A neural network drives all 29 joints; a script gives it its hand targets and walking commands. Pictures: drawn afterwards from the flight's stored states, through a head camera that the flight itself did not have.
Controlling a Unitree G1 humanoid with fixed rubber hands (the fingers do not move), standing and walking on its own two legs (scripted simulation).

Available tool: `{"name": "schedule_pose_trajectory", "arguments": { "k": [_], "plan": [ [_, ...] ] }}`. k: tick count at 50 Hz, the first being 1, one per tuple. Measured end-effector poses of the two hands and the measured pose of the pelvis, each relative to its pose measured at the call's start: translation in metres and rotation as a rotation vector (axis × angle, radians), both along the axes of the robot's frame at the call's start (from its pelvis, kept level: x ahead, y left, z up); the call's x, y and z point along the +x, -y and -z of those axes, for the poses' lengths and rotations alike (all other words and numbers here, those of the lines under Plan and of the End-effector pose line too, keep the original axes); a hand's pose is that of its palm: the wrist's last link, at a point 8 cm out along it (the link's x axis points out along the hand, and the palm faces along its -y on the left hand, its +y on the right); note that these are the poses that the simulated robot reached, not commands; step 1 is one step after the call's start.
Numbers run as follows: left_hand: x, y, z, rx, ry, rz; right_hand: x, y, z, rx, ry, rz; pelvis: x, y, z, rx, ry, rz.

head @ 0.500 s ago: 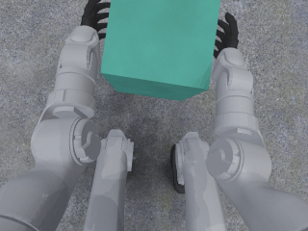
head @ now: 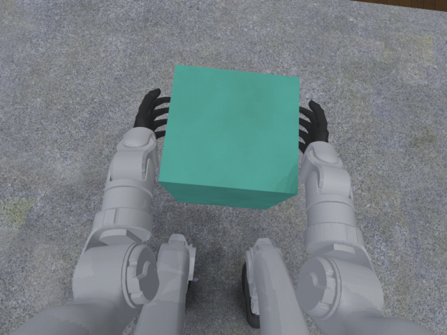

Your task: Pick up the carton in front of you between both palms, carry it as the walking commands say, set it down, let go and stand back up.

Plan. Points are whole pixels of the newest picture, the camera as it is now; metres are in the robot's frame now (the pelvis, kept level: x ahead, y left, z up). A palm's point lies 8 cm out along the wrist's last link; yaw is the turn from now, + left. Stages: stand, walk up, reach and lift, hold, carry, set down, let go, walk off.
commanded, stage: reach and lift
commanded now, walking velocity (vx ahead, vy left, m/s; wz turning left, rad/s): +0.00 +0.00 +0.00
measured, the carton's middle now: (228, 150) +0.45 +0.00 -0.11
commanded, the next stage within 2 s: hold in 1.84 s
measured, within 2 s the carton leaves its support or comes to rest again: neither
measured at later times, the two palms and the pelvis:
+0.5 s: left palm (116, 122) +0.39 +0.15 +0.11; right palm (368, 134) +0.39 -0.15 +0.12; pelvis +0.04 -0.01 +0.13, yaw +1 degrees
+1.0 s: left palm (70, 114) +0.35 +0.15 +0.21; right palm (445, 124) +0.36 -0.15 +0.21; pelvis +0.06 -0.01 +0.19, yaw +1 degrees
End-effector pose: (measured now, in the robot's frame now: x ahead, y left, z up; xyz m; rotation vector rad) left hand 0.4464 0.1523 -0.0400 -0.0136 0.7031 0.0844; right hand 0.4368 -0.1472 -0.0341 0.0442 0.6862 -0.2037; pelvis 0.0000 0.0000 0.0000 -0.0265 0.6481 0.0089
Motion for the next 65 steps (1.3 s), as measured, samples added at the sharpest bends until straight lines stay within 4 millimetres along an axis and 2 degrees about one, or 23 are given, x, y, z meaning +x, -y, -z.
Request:
{"name": "schedule_pose_trajectory", "arguments": {
  "k": [14,27,34,41,45,52,65],
  "plan": [
    [-0.033,0.003,-0.086,0.003,0.002,-0.027,-0.026,0.003,-0.085,0.009,0.002,-0.023,0.020,0.003,-0.075,0.019,0.155,0.007],
    [-0.061,0.005,-0.165,0.007,0.001,-0.041,-0.049,0.005,-0.163,0.000,0.000,-0.047,0.047,0.008,-0.142,0.028,0.360,0.001],
    [-0.076,0.005,-0.206,0.009,0.012,-0.049,-0.061,0.005,-0.204,-0.003,0.012,-0.060,0.060,0.009,-0.170,0.031,0.485,-0.002],
    [-0.090,0.006,-0.242,0.025,0.036,-0.051,-0.071,0.006,-0.240,-0.021,0.034,-0.090,0.065,0.009,-0.187,0.032,0.615,-0.005],
    [-0.095,0.006,-0.253,0.033,0.028,-0.044,-0.076,0.006,-0.250,-0.031,0.025,-0.098,0.063,0.009,-0.190,0.032,0.671,-0.005],
    [-0.100,0.006,-0.251,0.031,0.001,-0.043,-0.082,0.006,-0.248,-0.029,-0.001,-0.095,0.054,0.008,-0.190,0.033,0.713,-0.005],
    [-0.094,0.004,-0.258,0.029,0.021,-0.040,-0.077,0.005,-0.255,-0.029,0.018,-0.091,0.055,0.005,-0.193,0.032,0.723,-0.002]
  ]
}}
